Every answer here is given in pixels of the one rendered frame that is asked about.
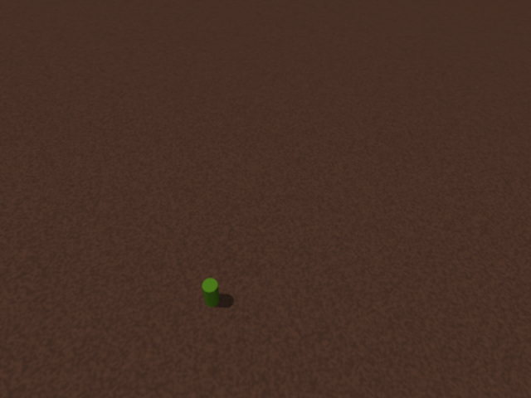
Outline can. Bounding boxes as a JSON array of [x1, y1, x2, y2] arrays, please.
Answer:
[[202, 278, 219, 307]]

